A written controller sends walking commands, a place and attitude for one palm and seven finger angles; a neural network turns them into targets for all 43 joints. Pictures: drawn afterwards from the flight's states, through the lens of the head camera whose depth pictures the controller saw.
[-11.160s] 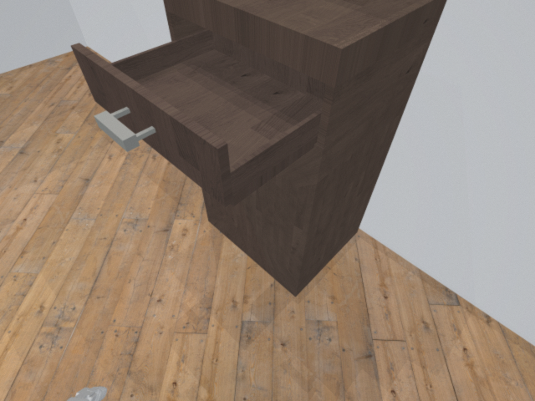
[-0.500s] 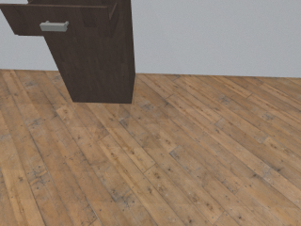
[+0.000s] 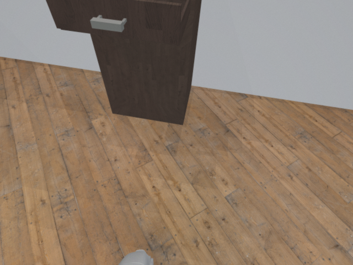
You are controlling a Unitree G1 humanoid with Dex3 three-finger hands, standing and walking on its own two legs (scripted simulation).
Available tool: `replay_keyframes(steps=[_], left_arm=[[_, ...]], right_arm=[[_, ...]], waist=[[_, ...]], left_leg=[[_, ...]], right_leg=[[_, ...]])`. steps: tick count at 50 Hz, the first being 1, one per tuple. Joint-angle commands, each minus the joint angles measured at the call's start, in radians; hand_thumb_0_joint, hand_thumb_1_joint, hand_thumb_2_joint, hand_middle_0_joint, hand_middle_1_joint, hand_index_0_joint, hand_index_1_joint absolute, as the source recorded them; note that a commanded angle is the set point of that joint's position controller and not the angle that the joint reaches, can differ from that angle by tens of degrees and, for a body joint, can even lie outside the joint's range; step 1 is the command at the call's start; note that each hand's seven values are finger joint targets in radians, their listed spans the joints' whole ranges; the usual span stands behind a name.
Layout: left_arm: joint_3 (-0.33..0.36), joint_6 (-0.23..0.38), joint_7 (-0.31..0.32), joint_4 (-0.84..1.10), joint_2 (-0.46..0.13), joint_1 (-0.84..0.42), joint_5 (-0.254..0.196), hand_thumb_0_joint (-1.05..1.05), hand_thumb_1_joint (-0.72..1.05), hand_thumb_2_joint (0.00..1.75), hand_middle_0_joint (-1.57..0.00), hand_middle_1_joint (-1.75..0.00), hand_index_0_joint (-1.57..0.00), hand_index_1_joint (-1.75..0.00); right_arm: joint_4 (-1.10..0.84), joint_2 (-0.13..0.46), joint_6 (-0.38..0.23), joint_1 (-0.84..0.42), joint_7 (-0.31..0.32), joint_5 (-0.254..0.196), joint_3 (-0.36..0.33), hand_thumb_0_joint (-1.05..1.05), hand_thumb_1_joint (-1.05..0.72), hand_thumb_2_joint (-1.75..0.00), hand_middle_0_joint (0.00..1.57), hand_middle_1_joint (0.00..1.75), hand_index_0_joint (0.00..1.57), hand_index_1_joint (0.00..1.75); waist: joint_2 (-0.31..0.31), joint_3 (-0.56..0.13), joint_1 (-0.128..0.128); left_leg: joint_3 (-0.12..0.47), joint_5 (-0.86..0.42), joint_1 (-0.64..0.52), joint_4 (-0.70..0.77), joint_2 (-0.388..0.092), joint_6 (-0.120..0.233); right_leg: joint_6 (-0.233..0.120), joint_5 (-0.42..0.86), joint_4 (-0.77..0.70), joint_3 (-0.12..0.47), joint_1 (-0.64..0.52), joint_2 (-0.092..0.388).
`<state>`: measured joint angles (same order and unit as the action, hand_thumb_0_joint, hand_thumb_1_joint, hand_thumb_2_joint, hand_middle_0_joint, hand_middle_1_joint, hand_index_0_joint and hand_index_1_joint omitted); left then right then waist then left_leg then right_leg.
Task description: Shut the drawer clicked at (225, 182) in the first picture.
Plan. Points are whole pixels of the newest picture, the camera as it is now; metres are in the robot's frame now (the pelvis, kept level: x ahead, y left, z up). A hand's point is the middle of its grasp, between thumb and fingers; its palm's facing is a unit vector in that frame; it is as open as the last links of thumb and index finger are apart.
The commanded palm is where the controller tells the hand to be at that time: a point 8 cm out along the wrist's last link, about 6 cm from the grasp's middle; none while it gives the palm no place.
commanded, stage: take the last steps up to it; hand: left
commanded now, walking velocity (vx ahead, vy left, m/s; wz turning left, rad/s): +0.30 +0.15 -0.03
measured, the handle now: (109, 21) +0.85 +0.32 +0.11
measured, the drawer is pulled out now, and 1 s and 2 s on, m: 0.27 0.27 0.27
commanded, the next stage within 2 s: come to a stop and stand still in 1.16 s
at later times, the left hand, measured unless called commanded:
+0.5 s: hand (96, 231) +0.20 +0.22 -0.12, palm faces +0.10 -0.96 -0.26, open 7.2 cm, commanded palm none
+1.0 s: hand (70, 174) +0.36 +0.37 -0.15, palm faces +0.03 -0.98 -0.19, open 7.4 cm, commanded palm none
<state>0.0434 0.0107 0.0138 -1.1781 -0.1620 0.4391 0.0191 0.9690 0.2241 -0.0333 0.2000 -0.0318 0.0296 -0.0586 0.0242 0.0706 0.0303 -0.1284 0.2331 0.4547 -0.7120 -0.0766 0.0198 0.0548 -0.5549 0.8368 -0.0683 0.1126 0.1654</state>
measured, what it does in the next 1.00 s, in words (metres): walks ahead: right foot, then left foot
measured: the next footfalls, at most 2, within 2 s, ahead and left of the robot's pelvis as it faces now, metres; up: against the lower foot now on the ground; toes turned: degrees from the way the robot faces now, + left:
right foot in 0.32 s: +0.22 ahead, -0.07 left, +0.00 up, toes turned -10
left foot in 0.78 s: +0.40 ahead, +0.26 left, +0.00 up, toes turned +11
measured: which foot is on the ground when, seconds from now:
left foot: down 0.00-0.32, up 0.34-0.76, down 0.78-1.00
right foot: up 0.00-0.30, down 0.32-0.78, up 0.80-1.00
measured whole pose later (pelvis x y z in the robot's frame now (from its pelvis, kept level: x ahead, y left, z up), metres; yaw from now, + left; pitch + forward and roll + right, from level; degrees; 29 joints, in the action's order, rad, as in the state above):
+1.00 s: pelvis +0.35 +0.18 +0.03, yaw -2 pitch +0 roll +1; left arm 0.07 0.01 0.00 -1.09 -0.19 0.27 0.03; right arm 1.03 0.15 -0.07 0.25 0.02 0.02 -0.05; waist 0.05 0.04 0.02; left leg -0.24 0.23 0.20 -0.43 -0.01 0.07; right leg -0.01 -0.28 1.19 -0.08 0.54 0.10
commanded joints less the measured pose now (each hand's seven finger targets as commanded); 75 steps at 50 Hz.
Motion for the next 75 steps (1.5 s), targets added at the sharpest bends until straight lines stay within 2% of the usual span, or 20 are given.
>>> replay_keyframes(steps=[1, 5, 14, 15, 16, 17, 18, 20, 24, 36, 38, 39, 41, 46, 62, 65, 66, 68, 70, 75], left_arm=[[0.011, 0.041, 0.003, 0.166, -0.081, -0.179, -0.003, 0.00, 0.90, 0.90, -0.20, -0.30, -0.20, -0.30], [0.005, 0.007, -0.008, 0.137, -0.022, -0.083, 0.010, 0.00, 0.90, 0.90, -0.20, -0.30, -0.20, -0.30], [0.019, 0.016, -0.002, 0.175, -0.046, -0.048, 0.020, 0.00, 0.90, 0.90, -0.20, -0.30, -0.20, -0.30], [0.030, 0.025, 0.002, 0.152, -0.090, 0.035, 0.026, 0.00, 0.90, 0.90, -0.20, -0.30, -0.20, -0.30], [0.044, 0.040, 0.010, 0.142, -0.180, 0.115, 0.029, 0.00, 0.90, 0.90, -0.20, -0.30, -0.20, -0.30], [0.055, 0.039, 0.015, 0.152, -0.239, 0.129, 0.011, 0.00, 0.90, 0.90, -0.20, -0.30, -0.20, -0.30], [0.062, 0.046, 0.017, 0.168, -0.235, 0.053, 0.006, 0.00, 0.90, 0.90, -0.20, -0.30, -0.20, -0.30], [0.041, 0.054, 0.019, 0.190, -0.149, -0.067, 0.006, 0.00, 0.90, 0.90, -0.20, -0.30, -0.20, -0.30], [0.030, 0.073, 0.015, 0.163, -0.109, -0.052, 0.007, 0.00, 0.90, 0.90, -0.20, -0.30, -0.20, -0.30], [0.043, 0.061, 0.013, 0.087, -0.183, -0.043, 0.016, 0.00, 0.90, 0.90, -0.20, -0.30, -0.20, -0.30], [0.039, 0.046, 0.007, 0.091, -0.144, -0.048, 0.012, 0.00, 0.90, 0.90, -0.20, -0.30, -0.20, -0.30], [0.030, 0.039, -0.002, 0.104, -0.076, -0.006, -0.001, 0.00, 0.90, 0.90, -0.20, -0.30, -0.20, -0.30], [0.017, 0.037, 0.003, 0.153, -0.043, -0.078, 0.000, 0.00, 0.90, 0.90, -0.20, -0.30, -0.20, -0.30], [0.023, 0.020, -0.013, 0.104, -0.023, -0.085, 0.015, 0.00, 0.90, 0.90, -0.20, -0.30, -0.20, -0.30], [0.002, 0.002, -0.007, 0.229, -0.008, -0.374, 0.007, 0.00, 0.90, 0.90, -0.20, -0.30, -0.20, -0.30], [0.001, 0.024, 0.002, 0.173, -0.026, -0.209, 0.008, 0.00, 0.90, 0.90, -0.20, -0.30, -0.20, -0.30], [0.011, 0.037, 0.015, 0.133, -0.080, -0.107, 0.007, 0.00, 0.90, 0.90, -0.20, -0.30, -0.20, -0.30], [0.025, 0.044, 0.033, 0.094, -0.204, -0.010, -0.006, 0.00, 0.90, 0.90, -0.20, -0.30, -0.20, -0.30], [0.020, 0.027, 0.046, 0.136, -0.176, -0.141, -0.001, 0.00, 0.90, 0.90, -0.20, -0.30, -0.20, -0.30], [0.035, -0.005, 0.053, 0.208, -0.146, -0.274, 0.008, 0.00, 0.90, 0.90, -0.20, -0.30, -0.20, -0.30]], right_arm=[[0.033, 0.167, 0.003, 0.243, 0.042, -0.002, -0.031, 0.00, -0.90, -0.90, 0.20, 0.30, 0.20, 0.30], [0.005, 0.083, -0.017, 0.082, 0.042, -0.002, -0.006, 0.00, -0.90, -0.90, 0.20, 0.30, 0.20, 0.30], [0.025, 0.067, -0.002, 0.088, 0.027, -0.004, -0.007, 0.00, -0.90, -0.90, 0.20, 0.30, 0.20, 0.30], [0.026, 0.042, -0.003, 0.091, 0.024, -0.009, -0.005, 0.00, -0.90, -0.90, 0.20, 0.30, 0.20, 0.30], [0.004, -0.005, -0.004, 0.109, 0.017, -0.016, 0.001, 0.00, -0.90, -0.90, 0.20, 0.30, 0.20, 0.30], [-0.020, 0.037, 0.001, 0.119, 0.016, -0.004, -0.003, 0.00, -0.90, -0.90, 0.20, 0.30, 0.20, 0.30], [-0.014, 0.060, 0.007, 0.076, 0.015, 0.002, -0.009, 0.00, -0.90, -0.90, 0.20, 0.30, 0.20, 0.30], [0.002, 0.042, 0.016, 0.047, 0.008, 0.005, -0.009, 0.00, -0.90, -0.90, 0.20, 0.30, 0.20, 0.30], [0.037, -0.010, 0.032, 0.113, 0.002, 0.006, -0.003, 0.00, -0.90, -0.90, 0.20, 0.30, 0.20, 0.30], [-0.023, 0.011, 0.003, 0.009, -0.027, -0.012, 0.000, 0.00, -0.90, -0.90, 0.20, 0.30, 0.20, 0.30], [0.047, 0.098, -0.011, 0.243, -0.007, -0.002, -0.021, 0.00, -0.90, -0.90, 0.20, 0.30, 0.20, 0.30], [0.078, 0.220, -0.020, 0.372, 0.012, 0.014, -0.050, 0.00, -0.90, -0.90, 0.20, 0.30, 0.20, 0.30], [0.087, 0.216, -0.008, 0.333, 0.041, 0.001, -0.042, 0.00, -0.90, -0.90, 0.20, 0.30, 0.20, 0.30], [0.049, 0.022, -0.045, 0.152, 0.050, -0.006, 0.000, 0.00, -0.90, -0.90, 0.20, 0.30, 0.20, 0.30], [0.163, 0.005, -0.027, 0.315, 0.060, 0.003, 0.010, 0.00, -0.90, -0.90, 0.20, 0.30, 0.20, 0.30], [0.168, 0.011, -0.021, 0.293, 0.068, -0.011, 0.017, 0.00, -0.90, -0.90, 0.20, 0.30, 0.20, 0.30], [0.159, 0.000, -0.022, 0.291, 0.067, -0.022, 0.018, 0.00, -0.90, -0.90, 0.20, 0.30, 0.20, 0.30], [0.129, -0.041, 0.001, 0.265, 0.072, -0.043, 0.012, 0.00, -0.90, -0.90, 0.20, 0.30, 0.20, 0.30], [0.112, -0.051, 0.033, 0.196, 0.075, -0.042, 0.007, 0.00, -0.90, -0.90, 0.20, 0.30, 0.20, 0.30], [0.094, -0.057, 0.087, 0.190, 0.067, -0.023, -0.007, 0.00, -0.90, -0.90, 0.20, 0.30, 0.20, 0.30]], waist=[[-0.249, -0.102, -0.136], [-0.139, -0.023, -0.016], [0.010, -0.002, 0.055], [0.105, -0.019, 0.092], [0.338, -0.036, 0.107], [0.323, -0.037, 0.085], [0.252, -0.001, 0.074], [0.058, 0.058, 0.017], [0.069, -0.013, -0.011], [0.154, 0.014, -0.014], [-0.060, -0.087, -0.114], [-0.385, -0.165, -0.143], [-0.408, -0.179, -0.132], [-0.103, -0.032, -0.032], [-0.110, 0.050, -0.074], [-0.085, -0.054, 0.007], [-0.037, -0.154, 0.036], [0.067, -0.258, 0.046], [0.080, -0.190, 0.020], [0.087, -0.112, -0.038]], left_leg=[[0.448, 0.223, -0.384, 0.449, -0.309, 0.185], [0.227, 0.124, -0.094, 0.509, -0.212, 0.150], [0.119, 0.150, -0.031, 0.348, -0.132, 0.132], [0.044, 0.168, 0.019, 0.168, -0.054, 0.083], [-0.036, 0.258, 0.168, -0.127, 0.063, 0.020], [0.035, 0.334, 0.255, -0.346, 0.061, 0.004], [0.123, 0.241, 0.281, -0.460, 0.021, 0.001], [0.152, 0.055, 0.259, -0.491, -0.036, -0.015], [0.096, -0.036, 0.195, -0.397, -0.056, -0.057], [-0.016, -0.013, -0.092, 0.102, -0.032, -0.034], [-0.004, 0.009, -0.433, 0.217, -0.021, -0.026], [0.283, 0.063, -0.566, 0.338, -0.238, 0.018], [0.463, 0.226, -0.522, 0.495, -0.355, 0.091], [0.172, -0.099, -0.268, 0.519, -0.233, 0.084], [0.011, -0.607, -0.431, 0.406, -0.239, 0.119], [-0.037, -0.832, -0.428, 0.171, -0.172, 0.049], [-0.053, -0.722, -0.308, 0.051, -0.131, 0.003], [-0.015, 0.380, -0.087, -0.311, 0.036, -0.071], [0.115, 0.386, -0.068, -0.387, 0.009, -0.054], [0.106, 0.278, -0.071, -0.358, 0.031, -0.077]], right_leg=[[-0.080, 0.052, 0.551, 0.032, 0.583, -0.034], [-0.059, 0.150, 0.319, -0.001, 0.384, -0.008], [-0.049, 0.322, -0.240, -0.057, 0.024, -0.077], [-0.063, 0.254, -0.361, 0.016, -0.081, -0.026], [-0.153, 0.106, -0.562, 0.385, -0.167, 0.212], [-0.233, 0.011, -0.694, 0.624, -0.162, 0.362], [-0.235, -0.100, -0.728, 0.629, -0.076, 0.358], [-0.188, 0.016, -0.698, 0.400, 0.068, 0.275], [-0.157, 0.395, -0.659, 0.115, 0.029, 0.171], [-0.130, 0.374, -0.569, 0.002, 0.062, 0.165], [-0.095, 0.329, -0.242, -0.074, 0.184, 0.066], [-0.058, 0.026, 0.097, -0.142, 0.369, -0.080], [-0.091, -0.017, 0.448, 0.036, 0.558, -0.093], [-0.068, 0.281, 0.408, 0.046, 0.478, -0.020], [-0.074, 0.289, -0.136, -0.052, 0.385, -0.095], [-0.081, 0.496, -0.352, -0.086, 0.116, -0.147], [-0.105, 0.900, -0.338, 0.009, -0.107, -0.056], [-0.329, 1.721, -0.324, 0.258, -0.279, 0.294], [-0.328, 1.453, -0.370, 0.235, -0.095, 0.253], [-0.252, 1.146, -0.429, 0.106, 0.103, 0.171]])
